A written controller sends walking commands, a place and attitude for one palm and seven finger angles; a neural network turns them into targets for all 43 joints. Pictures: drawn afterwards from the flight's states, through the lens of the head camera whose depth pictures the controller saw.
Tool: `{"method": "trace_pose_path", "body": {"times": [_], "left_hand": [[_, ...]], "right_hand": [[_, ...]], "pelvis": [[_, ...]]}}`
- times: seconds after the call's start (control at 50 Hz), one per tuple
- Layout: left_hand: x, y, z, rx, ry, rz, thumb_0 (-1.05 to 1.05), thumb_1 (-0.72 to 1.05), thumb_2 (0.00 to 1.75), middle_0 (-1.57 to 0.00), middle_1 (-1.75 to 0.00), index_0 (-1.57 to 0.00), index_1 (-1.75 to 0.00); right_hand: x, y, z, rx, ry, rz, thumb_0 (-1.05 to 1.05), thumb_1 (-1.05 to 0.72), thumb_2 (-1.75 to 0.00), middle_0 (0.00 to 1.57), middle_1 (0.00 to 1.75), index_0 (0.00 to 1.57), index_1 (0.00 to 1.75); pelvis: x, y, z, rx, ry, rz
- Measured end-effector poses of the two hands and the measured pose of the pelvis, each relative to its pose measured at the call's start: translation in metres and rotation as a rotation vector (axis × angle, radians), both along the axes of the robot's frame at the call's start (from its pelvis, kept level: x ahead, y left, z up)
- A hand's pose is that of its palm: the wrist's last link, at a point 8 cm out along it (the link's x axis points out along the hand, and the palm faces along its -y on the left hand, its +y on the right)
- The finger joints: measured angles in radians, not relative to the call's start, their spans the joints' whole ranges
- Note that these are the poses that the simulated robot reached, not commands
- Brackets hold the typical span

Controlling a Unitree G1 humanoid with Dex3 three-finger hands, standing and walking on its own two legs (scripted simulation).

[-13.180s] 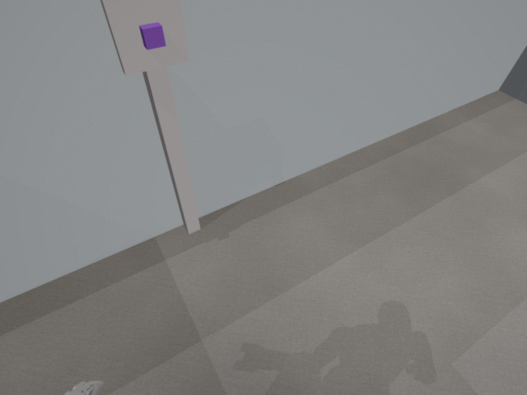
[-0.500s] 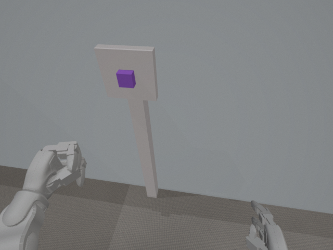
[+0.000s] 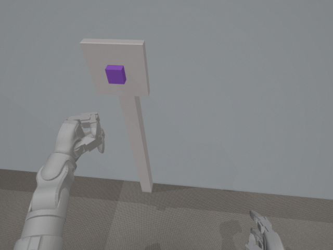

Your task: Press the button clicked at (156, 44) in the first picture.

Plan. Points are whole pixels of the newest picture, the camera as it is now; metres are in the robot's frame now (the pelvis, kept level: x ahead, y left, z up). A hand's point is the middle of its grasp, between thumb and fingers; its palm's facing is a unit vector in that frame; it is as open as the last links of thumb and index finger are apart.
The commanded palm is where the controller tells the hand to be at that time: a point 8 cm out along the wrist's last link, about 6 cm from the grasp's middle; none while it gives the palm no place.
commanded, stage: aim a knuckle at the button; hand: left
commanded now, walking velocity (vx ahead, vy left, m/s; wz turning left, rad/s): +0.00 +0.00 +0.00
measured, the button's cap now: (116, 74) +0.57 +0.19 +0.14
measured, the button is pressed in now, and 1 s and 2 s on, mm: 0 0 0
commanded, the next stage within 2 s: press the button with the knuckle in 1.36 s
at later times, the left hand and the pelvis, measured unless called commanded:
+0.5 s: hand (118, 111) +0.43 +0.16 +0.12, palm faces -0.05 -1.00 -0.03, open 3.1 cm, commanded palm +0.41 +0.22 +0.11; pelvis +0.00 +0.00 -0.01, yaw -1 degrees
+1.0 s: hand (119, 103) +0.47 +0.17 +0.10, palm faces -0.06 -1.00 -0.01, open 3.1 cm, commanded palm +0.44 +0.22 +0.11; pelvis +0.01 +0.01 -0.01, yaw -3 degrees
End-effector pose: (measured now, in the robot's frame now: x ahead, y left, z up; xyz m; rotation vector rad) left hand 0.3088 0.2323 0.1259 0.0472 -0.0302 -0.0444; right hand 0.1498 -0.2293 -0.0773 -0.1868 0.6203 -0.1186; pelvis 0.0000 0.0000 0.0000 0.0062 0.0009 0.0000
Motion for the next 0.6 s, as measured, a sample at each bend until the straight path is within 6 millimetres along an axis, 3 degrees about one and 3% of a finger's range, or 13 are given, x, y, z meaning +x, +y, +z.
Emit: {"method": "trace_pose_path", "body": {"times": [0.34,0.6], "left_hand": [[0.064,-0.018,-0.004,-0.005,0.027,-0.008,0.02,0.89,0.90,-1.30,-1.50,-1.30,-1.50],[0.120,-0.018,-0.009,-0.018,0.051,0.003,0.02,0.89,0.90,-1.30,-1.50,-1.30,-1.50]], "right_hand": [[-0.034,-0.018,-0.020,-0.018,0.177,-0.070,0.01,-0.91,-0.90,0.20,0.30,0.20,0.30],[-0.095,-0.032,-0.038,-0.036,0.384,-0.156,0.01,-0.91,-0.90,0.20,0.30,0.20,0.30]], "pelvis": [[-0.001,-0.002,-0.002,-0.001,0.045,-0.002],[-0.004,-0.003,-0.008,-0.003,0.111,-0.015]]}}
